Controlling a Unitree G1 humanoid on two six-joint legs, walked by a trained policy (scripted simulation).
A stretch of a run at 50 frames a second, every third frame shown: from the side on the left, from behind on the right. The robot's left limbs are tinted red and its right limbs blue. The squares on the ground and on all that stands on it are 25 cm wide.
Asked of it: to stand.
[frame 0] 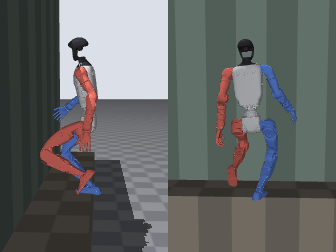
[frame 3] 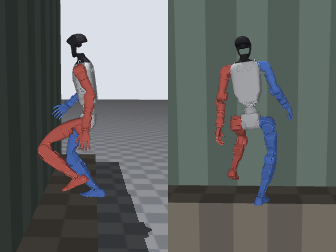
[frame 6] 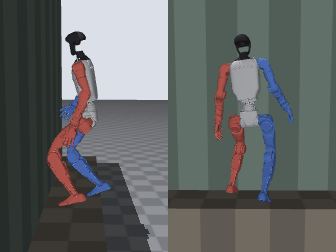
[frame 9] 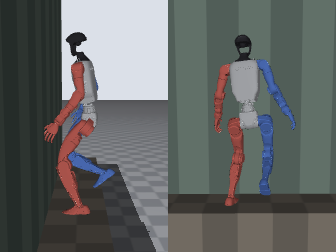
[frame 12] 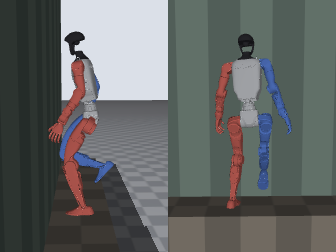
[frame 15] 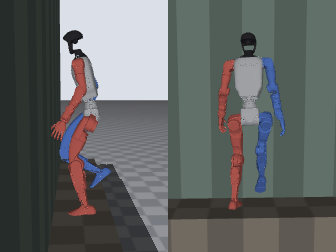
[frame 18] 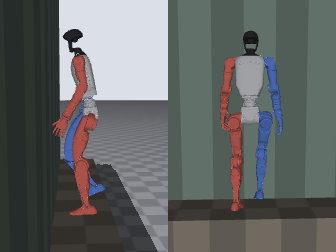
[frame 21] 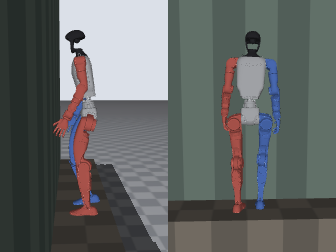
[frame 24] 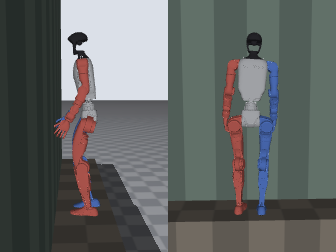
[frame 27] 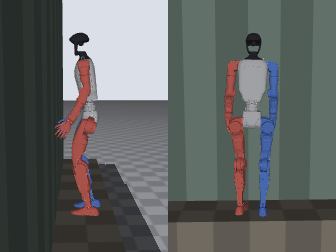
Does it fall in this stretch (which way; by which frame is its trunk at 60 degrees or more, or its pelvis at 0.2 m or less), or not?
no
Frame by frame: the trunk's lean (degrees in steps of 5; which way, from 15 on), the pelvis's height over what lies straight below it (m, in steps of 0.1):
0: 10, 0.6
3: 10, 0.7
6: 15 forward and to its left, 0.7
9: 10, 0.7
12: 15 forward, 0.8
15: 15 forward, 0.8
18: 15 forward, 0.8
21: 10, 0.8
24: 10, 0.8
27: 10, 0.8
